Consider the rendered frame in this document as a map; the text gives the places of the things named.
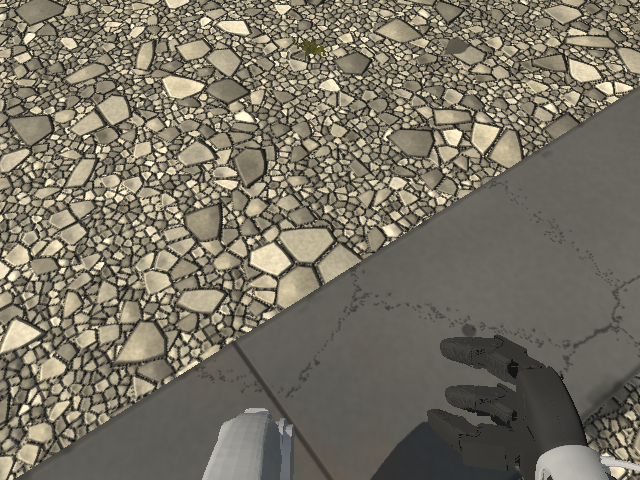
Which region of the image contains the robot right forearm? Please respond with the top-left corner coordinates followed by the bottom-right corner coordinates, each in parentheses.
top-left (535, 445), bottom-right (617, 480)

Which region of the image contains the left robot thigh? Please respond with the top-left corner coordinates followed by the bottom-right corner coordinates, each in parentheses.
top-left (202, 413), bottom-right (295, 480)

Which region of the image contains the robot right hand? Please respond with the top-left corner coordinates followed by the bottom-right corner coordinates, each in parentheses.
top-left (427, 335), bottom-right (589, 480)

